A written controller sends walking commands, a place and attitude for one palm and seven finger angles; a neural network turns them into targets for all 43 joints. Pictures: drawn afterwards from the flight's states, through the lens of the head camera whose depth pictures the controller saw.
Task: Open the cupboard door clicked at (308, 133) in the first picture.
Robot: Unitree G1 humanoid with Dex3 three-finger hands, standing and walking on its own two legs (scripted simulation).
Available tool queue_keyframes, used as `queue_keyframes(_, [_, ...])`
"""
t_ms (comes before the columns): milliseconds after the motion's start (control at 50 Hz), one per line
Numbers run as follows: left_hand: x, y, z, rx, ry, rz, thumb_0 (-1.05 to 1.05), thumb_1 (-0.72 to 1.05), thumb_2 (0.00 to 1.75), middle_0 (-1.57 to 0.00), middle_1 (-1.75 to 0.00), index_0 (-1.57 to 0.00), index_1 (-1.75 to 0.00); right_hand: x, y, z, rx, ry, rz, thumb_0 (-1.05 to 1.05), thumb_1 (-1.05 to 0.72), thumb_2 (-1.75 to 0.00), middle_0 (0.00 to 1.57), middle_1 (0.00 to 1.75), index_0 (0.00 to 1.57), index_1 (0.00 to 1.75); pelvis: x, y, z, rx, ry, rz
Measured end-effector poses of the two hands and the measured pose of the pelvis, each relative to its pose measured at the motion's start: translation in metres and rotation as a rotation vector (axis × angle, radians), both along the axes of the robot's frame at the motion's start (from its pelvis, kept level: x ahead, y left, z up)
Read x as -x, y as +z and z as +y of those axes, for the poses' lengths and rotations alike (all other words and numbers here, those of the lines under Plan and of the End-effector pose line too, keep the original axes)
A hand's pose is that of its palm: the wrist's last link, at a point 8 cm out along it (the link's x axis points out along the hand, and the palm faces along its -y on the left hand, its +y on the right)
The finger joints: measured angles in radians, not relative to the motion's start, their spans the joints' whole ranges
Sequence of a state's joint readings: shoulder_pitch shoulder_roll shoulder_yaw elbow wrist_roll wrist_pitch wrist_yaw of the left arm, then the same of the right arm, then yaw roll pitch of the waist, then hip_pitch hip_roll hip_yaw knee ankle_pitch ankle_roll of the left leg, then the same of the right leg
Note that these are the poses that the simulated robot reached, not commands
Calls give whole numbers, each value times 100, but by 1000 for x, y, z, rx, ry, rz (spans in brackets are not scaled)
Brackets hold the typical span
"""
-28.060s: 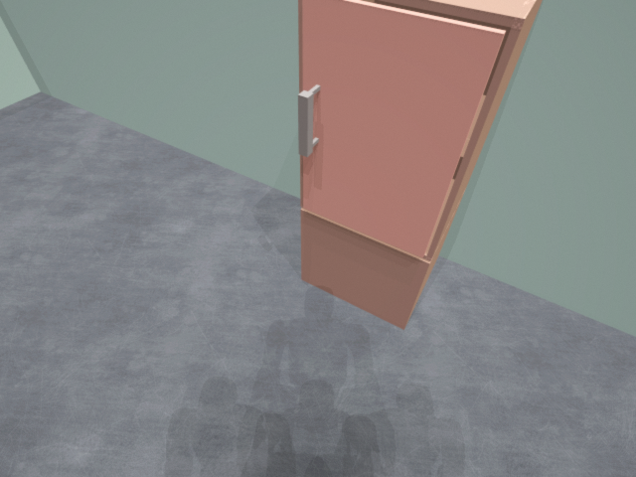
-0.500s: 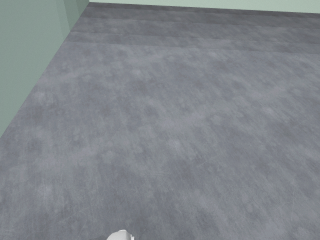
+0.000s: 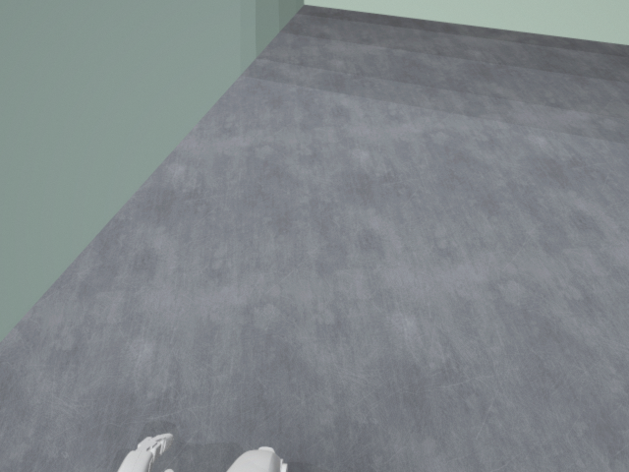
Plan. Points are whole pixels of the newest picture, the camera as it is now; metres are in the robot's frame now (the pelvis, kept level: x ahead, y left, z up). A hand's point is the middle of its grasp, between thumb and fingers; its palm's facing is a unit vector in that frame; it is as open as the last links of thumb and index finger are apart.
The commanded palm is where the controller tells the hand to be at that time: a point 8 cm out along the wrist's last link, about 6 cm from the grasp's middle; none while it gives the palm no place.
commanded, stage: turn to face it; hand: left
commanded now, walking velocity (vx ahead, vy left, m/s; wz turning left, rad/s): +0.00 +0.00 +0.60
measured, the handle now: out of the picture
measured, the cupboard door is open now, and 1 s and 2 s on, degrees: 46 46 46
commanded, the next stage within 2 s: none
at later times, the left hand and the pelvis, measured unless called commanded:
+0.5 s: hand out of the picture +0.06 +0.20 -0.15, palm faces +0.34 -0.89 -0.31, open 7.4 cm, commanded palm none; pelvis +0.05 -0.05 +0.00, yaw +19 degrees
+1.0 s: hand out of the picture +0.01 +0.15 -0.17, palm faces +0.63 -0.73 -0.25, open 7.4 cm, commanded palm none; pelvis +0.08 -0.06 +0.00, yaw +39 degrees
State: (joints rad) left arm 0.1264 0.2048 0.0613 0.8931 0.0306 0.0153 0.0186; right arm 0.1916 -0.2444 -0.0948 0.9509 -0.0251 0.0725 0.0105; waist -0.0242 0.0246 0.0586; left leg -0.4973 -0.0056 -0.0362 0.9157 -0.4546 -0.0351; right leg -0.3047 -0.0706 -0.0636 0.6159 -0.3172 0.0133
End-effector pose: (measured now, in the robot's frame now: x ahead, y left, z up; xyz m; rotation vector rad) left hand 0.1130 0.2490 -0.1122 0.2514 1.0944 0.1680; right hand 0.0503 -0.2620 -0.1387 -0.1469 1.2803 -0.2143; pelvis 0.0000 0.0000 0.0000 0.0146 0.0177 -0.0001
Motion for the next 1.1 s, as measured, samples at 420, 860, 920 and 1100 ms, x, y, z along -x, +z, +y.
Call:
queue_keyframes(420, [81,-15,2,24,348,153,1,91,89,-20,-30,-20,-30,-158,16,15,26,396,-100,0,-91,-90,20,30,20,30,-41,1,-27,3,281,-6])
queue_keyframes(860, [136,-30,-81,128,651,147,1,91,89,-21,-30,-20,-30,-260,17,57,-18,697,-128,1,-91,-90,20,30,19,30,-74,-4,-55,-2,591,3])
queue_keyframes(920, [146,-36,-76,125,698,174,1,91,89,-21,-30,-20,-30,-263,18,66,-4,742,-137,0,-91,-90,20,30,20,30,-74,-6,-57,-10,628,-1])
queue_keyframes(1100, [128,-5,-65,37,772,77,1,91,89,-20,-30,-20,-30,-263,12,48,0,805,-35,0,-91,-90,21,30,20,30,-91,5,-76,16,733,-2])
